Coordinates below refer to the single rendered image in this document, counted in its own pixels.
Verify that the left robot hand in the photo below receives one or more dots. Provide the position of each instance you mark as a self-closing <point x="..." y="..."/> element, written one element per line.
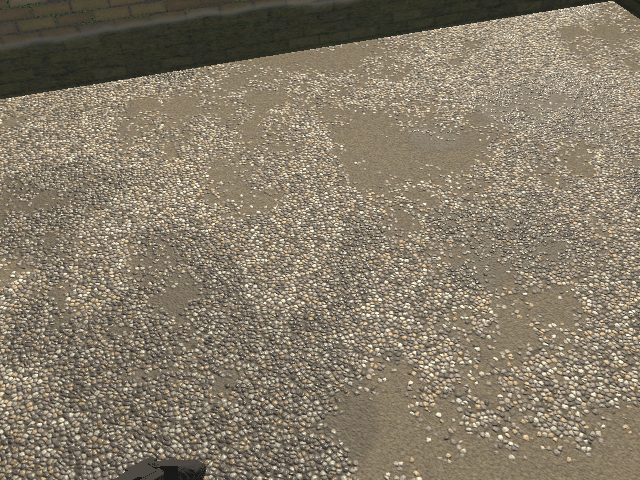
<point x="151" y="469"/>

